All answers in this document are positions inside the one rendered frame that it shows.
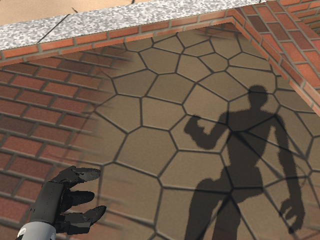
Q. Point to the robot left forearm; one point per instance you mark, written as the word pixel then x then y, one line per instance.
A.
pixel 37 230

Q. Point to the left robot hand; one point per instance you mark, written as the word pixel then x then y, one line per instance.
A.
pixel 55 197

